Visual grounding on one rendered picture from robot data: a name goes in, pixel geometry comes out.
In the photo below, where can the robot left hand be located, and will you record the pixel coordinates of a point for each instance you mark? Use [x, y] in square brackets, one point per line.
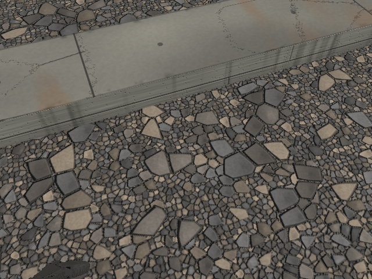
[63, 270]

